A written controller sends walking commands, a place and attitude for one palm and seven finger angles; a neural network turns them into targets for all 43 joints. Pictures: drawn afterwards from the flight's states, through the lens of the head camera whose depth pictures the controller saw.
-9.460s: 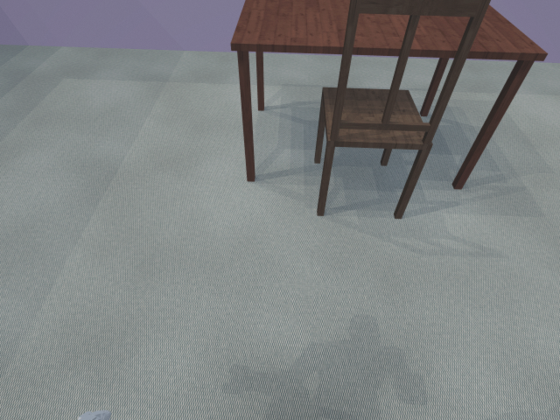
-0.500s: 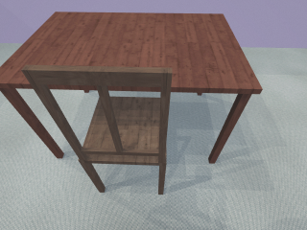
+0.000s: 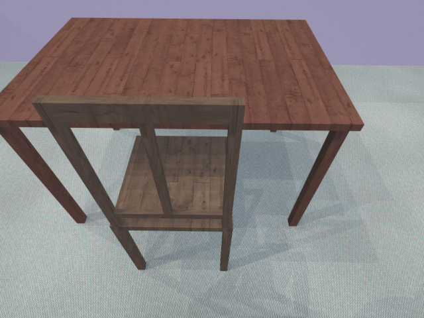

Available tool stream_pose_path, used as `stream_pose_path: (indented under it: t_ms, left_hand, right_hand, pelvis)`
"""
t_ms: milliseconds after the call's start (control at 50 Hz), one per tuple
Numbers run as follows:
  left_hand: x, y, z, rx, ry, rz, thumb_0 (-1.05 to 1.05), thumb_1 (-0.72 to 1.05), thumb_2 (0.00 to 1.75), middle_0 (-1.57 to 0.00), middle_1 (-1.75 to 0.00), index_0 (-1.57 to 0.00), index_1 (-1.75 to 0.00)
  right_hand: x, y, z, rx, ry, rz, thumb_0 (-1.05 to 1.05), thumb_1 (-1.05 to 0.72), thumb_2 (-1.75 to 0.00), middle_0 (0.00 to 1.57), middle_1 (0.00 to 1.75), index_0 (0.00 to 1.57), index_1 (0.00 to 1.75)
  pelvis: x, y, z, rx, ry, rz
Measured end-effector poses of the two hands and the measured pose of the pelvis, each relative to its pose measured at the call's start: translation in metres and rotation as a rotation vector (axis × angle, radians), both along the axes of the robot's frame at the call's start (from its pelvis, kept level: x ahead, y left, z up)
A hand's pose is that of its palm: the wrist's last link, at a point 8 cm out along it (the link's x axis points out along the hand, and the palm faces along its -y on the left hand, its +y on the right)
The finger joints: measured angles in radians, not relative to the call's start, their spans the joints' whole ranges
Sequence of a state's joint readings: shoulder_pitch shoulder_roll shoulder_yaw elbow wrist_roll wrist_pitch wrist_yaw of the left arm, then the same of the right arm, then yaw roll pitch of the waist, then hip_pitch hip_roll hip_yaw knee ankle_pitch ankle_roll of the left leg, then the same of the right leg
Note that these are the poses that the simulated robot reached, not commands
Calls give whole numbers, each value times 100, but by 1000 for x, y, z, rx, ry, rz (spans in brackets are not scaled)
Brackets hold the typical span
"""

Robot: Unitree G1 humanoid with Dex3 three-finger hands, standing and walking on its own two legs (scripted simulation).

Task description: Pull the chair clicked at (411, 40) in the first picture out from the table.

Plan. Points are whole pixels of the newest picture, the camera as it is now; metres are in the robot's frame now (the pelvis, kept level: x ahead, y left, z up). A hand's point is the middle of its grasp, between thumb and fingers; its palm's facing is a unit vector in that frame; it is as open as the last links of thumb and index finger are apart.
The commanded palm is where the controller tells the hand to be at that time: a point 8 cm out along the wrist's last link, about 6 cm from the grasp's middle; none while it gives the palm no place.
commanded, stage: look again from close up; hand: left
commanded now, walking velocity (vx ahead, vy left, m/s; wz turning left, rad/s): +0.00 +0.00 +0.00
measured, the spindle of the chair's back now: (159, 175) +0.45 +0.17 -0.05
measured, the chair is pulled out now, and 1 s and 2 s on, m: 0.00 0.00 0.00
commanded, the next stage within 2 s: raise the hand toward the chair's back in 0.80 s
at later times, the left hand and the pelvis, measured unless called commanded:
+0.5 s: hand out of the picture +0.01 +0.23 -0.18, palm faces -0.01 -0.98 -0.21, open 7.4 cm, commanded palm none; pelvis -0.02 +0.04 -0.01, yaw -2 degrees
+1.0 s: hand out of the picture +0.07 +0.23 -0.12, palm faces +0.18 -0.96 -0.20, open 7.4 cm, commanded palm +0.08 +0.27 -0.07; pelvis -0.03 +0.04 -0.01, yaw -1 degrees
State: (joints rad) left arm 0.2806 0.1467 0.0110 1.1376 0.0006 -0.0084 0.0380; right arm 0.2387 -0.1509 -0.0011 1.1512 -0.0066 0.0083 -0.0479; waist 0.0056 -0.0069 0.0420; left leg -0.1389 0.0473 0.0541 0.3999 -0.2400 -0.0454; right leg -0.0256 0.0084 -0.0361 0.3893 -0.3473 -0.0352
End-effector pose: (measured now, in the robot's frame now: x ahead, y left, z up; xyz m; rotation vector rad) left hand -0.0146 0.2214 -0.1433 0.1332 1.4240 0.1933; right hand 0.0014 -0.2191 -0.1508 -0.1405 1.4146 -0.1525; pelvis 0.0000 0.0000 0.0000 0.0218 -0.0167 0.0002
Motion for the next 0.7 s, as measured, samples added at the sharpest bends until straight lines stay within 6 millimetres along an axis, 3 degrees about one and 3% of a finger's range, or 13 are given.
stream_pose_path:
  t_ms: [160, 420, 700]
  left_hand:
    - [4, 7, -2, 6, -34, -48, 1, 91, 89, -20, -30, -20, -30]
    - [19, 45, -8, 8, -111, -82, 1, 91, 89, -20, -30, -20, -30]
    - [-3, 60, -6, 8, -38, -81, 1, 91, 89, -19, -30, -20, -30]
  right_hand:
    - [-3, 5, -2, -1, -27, -12, 1, -93, -89, 20, 30, 20, 30]
    - [-6, 31, -1, -15, -98, -4, 1, -94, -89, 19, 30, 20, 30]
    - [-15, 41, 4, -12, -67, -3, 0, -92, -89, 20, 30, 20, 30]
  pelvis:
    - [-5, 11, -5, -30, 22, -14]
    - [-19, 39, -11, -23, 1, -25]
    - [-21, 49, -5, -13, 10, -34]
